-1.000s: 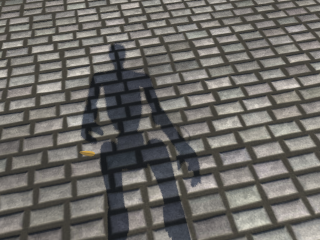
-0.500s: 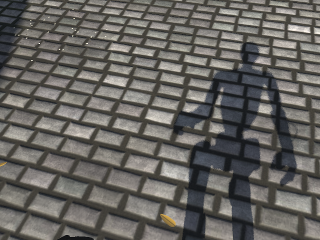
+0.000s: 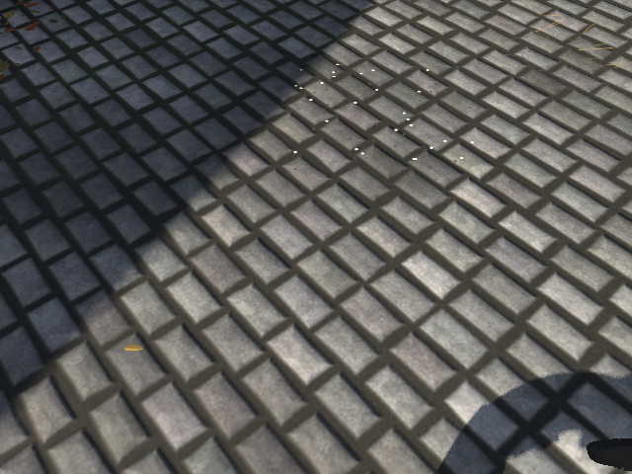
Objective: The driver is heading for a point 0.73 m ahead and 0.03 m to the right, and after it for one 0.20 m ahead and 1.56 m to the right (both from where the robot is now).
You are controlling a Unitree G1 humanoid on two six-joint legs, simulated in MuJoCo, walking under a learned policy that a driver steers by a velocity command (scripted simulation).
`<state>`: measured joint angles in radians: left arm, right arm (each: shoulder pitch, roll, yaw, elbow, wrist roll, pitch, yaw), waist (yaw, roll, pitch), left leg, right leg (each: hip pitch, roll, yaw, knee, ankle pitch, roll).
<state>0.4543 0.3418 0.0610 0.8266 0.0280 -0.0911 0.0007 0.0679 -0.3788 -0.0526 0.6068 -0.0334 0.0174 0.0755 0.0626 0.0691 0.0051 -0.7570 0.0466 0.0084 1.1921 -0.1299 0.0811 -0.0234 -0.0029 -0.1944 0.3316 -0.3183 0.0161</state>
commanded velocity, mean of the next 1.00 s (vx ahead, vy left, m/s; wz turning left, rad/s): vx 0.75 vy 0.00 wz -0.14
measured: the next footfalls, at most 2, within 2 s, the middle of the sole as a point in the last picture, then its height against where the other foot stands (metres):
left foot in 0.20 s outside the picture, level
right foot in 0.64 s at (352, 332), level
